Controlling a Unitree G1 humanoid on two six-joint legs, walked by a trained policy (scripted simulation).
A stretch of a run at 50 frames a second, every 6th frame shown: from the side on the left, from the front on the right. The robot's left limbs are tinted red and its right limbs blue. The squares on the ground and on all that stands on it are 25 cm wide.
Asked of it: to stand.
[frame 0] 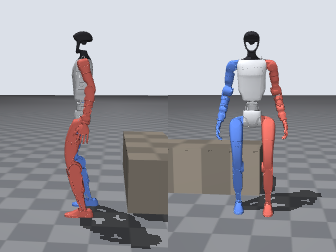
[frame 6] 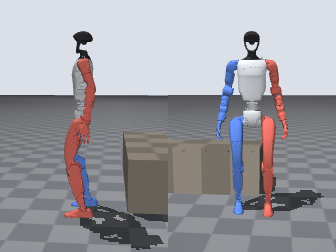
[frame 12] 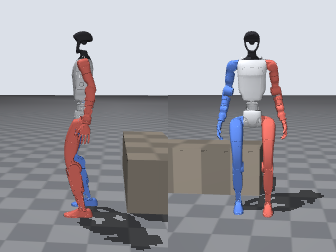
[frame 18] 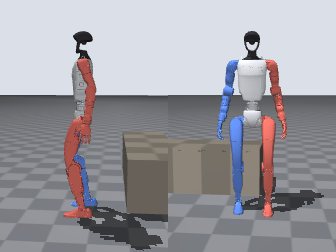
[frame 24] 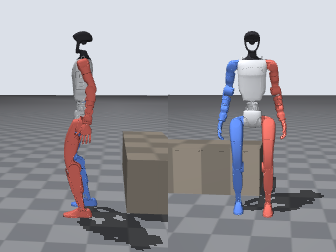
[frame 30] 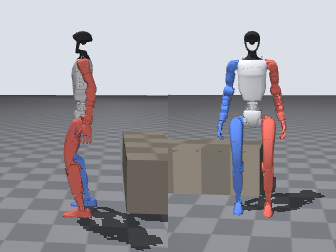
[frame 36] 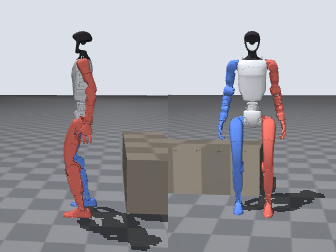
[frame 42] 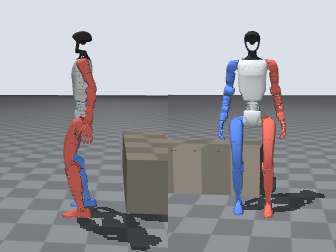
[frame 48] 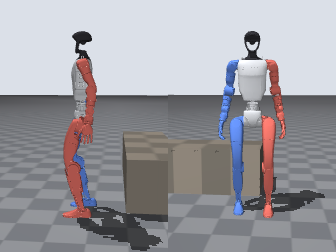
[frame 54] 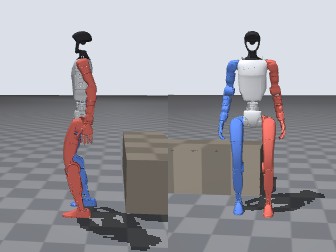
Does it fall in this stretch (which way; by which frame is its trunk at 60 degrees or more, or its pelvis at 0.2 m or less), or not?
no
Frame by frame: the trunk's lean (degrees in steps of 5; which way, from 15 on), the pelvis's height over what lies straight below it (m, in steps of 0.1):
0: 0, 0.8
6: 0, 0.8
12: 0, 0.8
18: 0, 0.8
24: 0, 0.8
30: 0, 0.8
36: 0, 0.8
42: 0, 0.8
48: 0, 0.8
54: 0, 0.8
